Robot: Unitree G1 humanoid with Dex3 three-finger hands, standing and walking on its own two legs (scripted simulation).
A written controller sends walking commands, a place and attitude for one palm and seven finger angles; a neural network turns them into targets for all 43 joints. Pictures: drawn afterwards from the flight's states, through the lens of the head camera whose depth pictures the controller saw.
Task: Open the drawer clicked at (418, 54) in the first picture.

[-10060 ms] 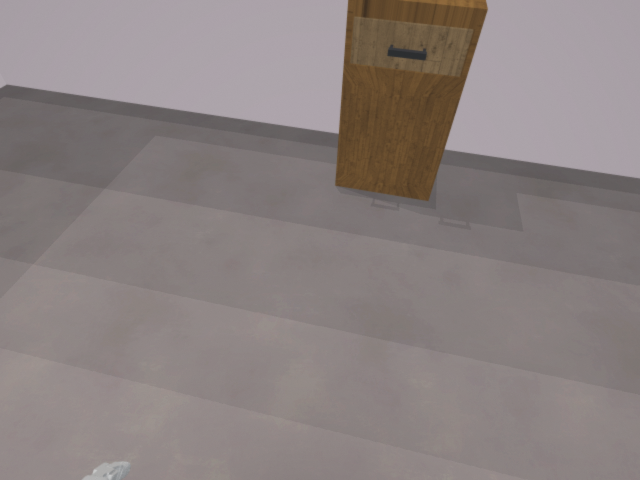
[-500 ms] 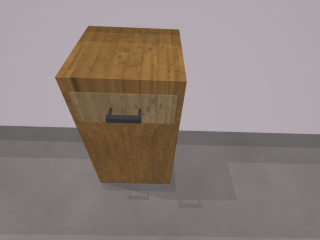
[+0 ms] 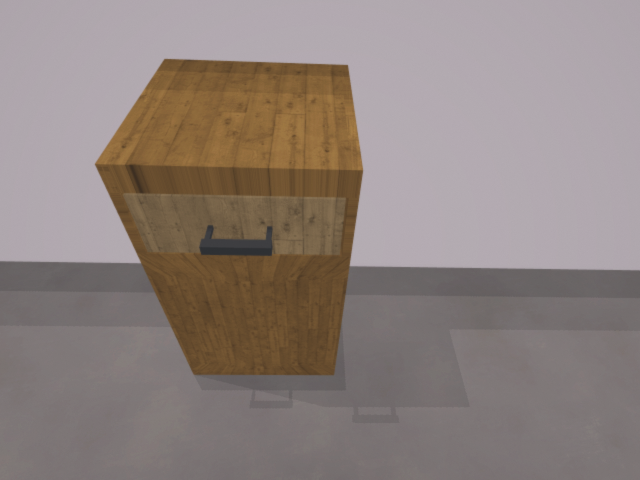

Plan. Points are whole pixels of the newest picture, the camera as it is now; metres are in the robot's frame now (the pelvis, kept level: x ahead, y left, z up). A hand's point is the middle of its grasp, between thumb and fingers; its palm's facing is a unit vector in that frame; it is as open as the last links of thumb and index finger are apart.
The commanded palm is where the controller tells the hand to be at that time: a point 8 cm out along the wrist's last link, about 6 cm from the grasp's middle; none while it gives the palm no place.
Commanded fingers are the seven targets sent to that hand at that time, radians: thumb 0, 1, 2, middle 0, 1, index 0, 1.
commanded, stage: shuffle to correct the standing spot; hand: left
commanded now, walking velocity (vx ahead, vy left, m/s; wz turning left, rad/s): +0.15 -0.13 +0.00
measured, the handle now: (238, 239) +0.56 +0.19 -0.08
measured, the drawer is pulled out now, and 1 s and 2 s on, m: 0.00 0.00 0.00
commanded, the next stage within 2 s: come to a stop and stand still in 0.02 s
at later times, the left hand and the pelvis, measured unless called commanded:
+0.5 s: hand out of the picture +0.03 +0.12 -0.19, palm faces +0.09 -0.98 -0.17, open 7.3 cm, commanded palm none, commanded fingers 0.00 0.90 0.90 -0.20 -0.30 -0.20 -0.30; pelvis +0.05 -0.03 -0.01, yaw +2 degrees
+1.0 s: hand out of the picture +0.05 +0.20 -0.17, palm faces +0.01 -0.97 -0.24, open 7.4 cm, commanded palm none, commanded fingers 0.00 0.90 0.90 -0.20 -0.30 -0.20 -0.30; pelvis +0.01 +0.01 -0.01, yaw +0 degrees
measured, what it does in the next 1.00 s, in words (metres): stands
